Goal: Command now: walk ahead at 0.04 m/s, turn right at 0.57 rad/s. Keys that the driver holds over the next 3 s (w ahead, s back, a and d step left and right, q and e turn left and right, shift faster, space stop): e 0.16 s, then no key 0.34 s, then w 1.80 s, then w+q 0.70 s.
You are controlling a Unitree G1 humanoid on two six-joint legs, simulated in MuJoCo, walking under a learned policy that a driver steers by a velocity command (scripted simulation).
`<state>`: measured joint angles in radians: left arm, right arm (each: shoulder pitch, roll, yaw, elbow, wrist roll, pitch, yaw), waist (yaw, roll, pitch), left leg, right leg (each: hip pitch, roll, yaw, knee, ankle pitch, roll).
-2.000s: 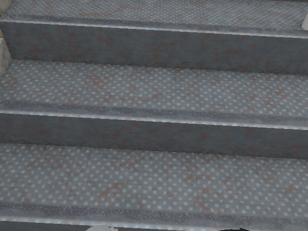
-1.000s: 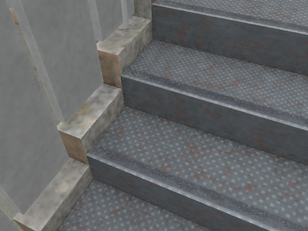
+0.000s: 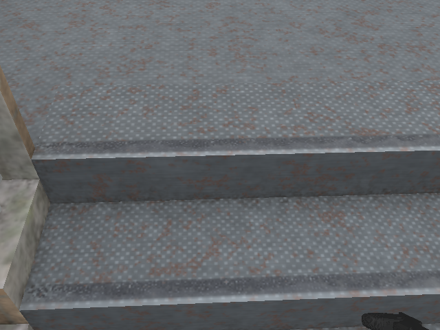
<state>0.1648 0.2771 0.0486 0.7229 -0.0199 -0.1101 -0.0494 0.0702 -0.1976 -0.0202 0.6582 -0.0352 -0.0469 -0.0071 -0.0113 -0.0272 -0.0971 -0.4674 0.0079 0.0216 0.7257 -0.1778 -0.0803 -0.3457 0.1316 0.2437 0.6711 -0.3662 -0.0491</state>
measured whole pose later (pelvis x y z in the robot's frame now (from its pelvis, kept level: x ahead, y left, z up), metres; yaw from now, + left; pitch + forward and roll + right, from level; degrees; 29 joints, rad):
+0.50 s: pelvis +0.03 -0.03 -0.01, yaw -11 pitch +5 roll +3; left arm 0.13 0.19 0.01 0.82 0.02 -0.06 -0.06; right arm 0.16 -0.19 0.00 0.84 -0.01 -0.09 0.07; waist -0.02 -0.04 -0.06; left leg -0.35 0.09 0.18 0.68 -0.40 -0.05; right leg -0.46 -0.11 -0.03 0.71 -0.34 0.02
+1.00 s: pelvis +0.11 -0.01 +0.01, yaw -12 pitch +5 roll +0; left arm 0.10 0.23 0.07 0.80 0.04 -0.01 -0.04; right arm 0.59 -0.13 0.00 1.09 -0.08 -0.06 0.09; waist -0.07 -0.02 -0.08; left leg -0.15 -0.01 0.04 0.44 -0.38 0.05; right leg -1.01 0.09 0.07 2.10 -0.46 -0.25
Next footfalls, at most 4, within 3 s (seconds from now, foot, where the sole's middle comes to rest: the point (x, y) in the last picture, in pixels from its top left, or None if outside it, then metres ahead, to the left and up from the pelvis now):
0.46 right None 0.05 -0.16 -0.76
0.84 left None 0.07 0.10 -0.76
1.20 right None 0.33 -0.14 -0.59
1.76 left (209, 262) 0.58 0.05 -0.42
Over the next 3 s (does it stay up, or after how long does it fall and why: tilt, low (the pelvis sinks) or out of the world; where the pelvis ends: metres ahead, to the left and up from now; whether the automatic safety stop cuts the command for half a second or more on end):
stays up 1.15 -0.10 0.51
